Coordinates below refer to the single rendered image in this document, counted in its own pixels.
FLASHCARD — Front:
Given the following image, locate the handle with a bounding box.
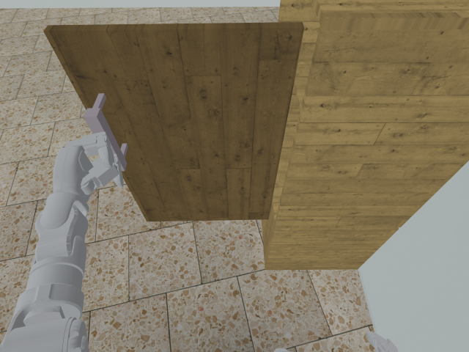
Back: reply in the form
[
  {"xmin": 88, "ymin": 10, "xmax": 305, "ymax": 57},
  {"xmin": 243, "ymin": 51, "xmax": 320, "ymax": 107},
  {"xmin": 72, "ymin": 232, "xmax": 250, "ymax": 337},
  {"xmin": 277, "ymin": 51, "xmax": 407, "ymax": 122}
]
[{"xmin": 84, "ymin": 93, "xmax": 128, "ymax": 171}]

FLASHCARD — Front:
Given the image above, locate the robot right hand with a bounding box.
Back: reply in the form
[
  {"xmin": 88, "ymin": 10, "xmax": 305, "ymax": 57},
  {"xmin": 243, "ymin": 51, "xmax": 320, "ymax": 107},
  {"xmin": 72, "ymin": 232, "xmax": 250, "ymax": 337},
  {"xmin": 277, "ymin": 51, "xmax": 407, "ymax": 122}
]
[{"xmin": 366, "ymin": 331, "xmax": 398, "ymax": 352}]

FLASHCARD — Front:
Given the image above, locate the robot left hand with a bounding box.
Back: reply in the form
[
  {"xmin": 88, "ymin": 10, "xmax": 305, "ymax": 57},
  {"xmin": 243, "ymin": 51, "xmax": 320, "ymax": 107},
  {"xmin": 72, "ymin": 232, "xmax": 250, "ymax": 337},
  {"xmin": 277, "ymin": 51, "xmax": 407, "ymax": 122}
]
[{"xmin": 53, "ymin": 132, "xmax": 124, "ymax": 202}]

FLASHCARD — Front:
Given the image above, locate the robot left upper arm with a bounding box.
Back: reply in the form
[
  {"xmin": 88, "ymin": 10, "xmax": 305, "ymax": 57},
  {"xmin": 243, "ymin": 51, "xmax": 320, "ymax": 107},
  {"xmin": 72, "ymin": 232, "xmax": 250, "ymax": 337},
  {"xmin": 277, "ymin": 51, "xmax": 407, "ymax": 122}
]
[{"xmin": 1, "ymin": 317, "xmax": 89, "ymax": 352}]

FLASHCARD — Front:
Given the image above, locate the left robot forearm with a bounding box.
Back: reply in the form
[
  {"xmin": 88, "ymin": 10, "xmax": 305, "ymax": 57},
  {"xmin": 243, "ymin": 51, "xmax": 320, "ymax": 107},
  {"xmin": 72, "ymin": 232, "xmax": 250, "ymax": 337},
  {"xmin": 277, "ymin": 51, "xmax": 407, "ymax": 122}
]
[{"xmin": 0, "ymin": 191, "xmax": 89, "ymax": 352}]

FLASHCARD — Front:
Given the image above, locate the cupboard door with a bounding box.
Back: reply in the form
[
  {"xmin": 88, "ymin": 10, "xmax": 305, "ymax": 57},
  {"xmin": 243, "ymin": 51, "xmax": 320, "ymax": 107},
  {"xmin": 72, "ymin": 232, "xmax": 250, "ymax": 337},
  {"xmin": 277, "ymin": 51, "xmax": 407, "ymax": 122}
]
[{"xmin": 44, "ymin": 22, "xmax": 304, "ymax": 221}]

